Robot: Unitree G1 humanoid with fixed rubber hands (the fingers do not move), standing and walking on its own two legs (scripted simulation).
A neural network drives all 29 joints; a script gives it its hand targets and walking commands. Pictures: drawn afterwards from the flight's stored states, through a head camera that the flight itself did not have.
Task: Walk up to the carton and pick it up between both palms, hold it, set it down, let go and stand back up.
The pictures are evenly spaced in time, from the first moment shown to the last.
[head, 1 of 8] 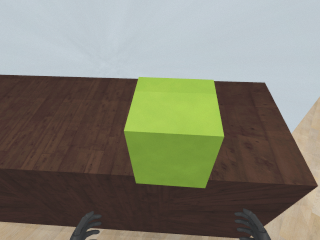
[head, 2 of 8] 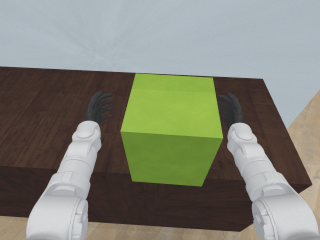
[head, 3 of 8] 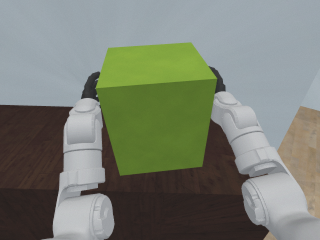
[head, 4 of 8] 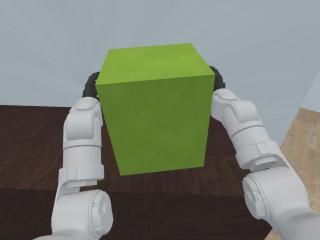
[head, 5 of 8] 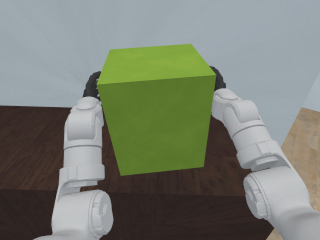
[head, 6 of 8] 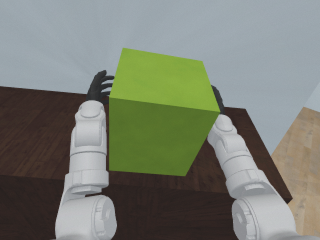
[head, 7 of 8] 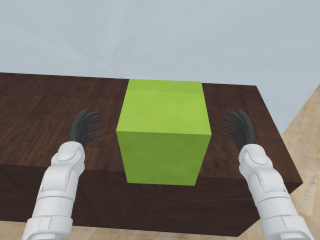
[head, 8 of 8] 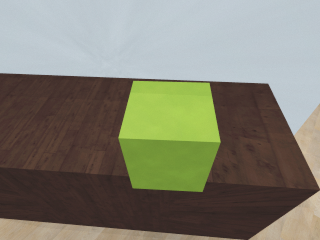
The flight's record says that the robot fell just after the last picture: no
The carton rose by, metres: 0.20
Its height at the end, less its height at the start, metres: +0.00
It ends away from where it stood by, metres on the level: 0.02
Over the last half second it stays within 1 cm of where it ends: yes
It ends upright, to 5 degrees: yes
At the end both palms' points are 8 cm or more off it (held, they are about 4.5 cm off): yes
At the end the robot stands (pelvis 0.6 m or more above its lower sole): yes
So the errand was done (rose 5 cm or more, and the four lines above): yes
